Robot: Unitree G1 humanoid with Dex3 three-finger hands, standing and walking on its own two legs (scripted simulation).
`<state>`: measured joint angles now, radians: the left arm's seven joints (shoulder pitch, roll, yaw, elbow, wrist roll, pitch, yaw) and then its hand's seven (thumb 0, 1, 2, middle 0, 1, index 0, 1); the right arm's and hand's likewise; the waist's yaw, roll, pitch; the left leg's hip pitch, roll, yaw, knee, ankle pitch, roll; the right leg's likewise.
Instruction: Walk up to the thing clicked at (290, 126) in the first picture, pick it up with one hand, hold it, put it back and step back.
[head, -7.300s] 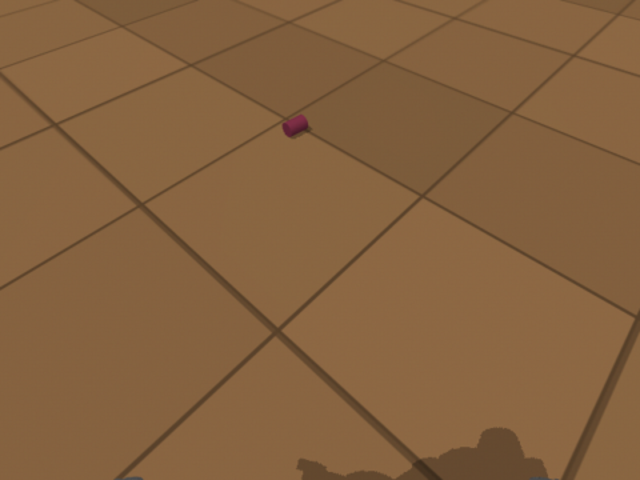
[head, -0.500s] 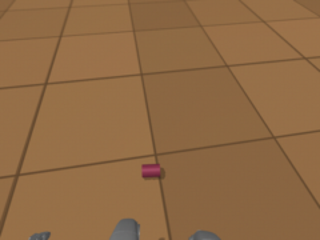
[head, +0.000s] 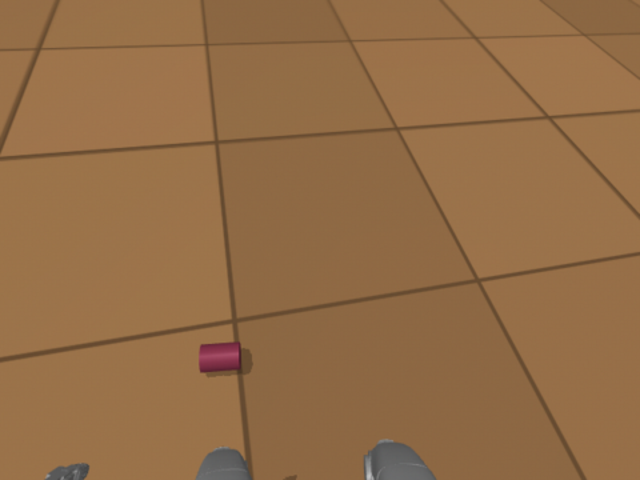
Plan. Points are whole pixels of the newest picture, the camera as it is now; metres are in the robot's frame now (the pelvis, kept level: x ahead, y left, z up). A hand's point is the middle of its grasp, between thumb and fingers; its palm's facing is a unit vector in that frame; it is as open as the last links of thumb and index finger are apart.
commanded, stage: walk up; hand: left
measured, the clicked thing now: (220, 357) +0.50 +0.24 -0.70
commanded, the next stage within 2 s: stand in 1.98 s
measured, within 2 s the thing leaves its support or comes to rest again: neither
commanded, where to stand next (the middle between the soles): +0.13 +0.00 m, yaw +4 degrees
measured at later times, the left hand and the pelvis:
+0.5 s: hand out of the picture +0.10 +0.23 -0.14, palm faces +0.04 -0.88 -0.46, open 7.4 cm; pelvis +0.03 -0.06 +0.00, yaw +3 degrees
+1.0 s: hand out of the picture +0.07 +0.24 -0.14, palm faces +0.05 -0.93 -0.35, open 7.4 cm; pelvis +0.03 -0.03 +0.02, yaw +4 degrees
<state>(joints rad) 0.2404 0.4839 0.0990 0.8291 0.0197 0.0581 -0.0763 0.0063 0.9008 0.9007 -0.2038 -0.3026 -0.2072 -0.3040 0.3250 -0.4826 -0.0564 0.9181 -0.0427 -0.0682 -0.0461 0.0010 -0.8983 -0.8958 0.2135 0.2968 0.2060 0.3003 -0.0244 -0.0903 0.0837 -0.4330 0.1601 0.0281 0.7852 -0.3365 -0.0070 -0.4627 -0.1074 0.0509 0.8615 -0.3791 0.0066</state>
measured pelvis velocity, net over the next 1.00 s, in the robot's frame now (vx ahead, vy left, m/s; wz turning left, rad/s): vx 0.03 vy -0.03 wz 0.07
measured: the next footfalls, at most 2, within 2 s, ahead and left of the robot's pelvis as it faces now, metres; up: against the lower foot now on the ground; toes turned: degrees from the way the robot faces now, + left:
right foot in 0.02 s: +0.09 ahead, -0.17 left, +0.00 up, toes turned +2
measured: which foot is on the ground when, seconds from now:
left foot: down 0.00-1.00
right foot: up 0.00-0.00, down 0.02-1.00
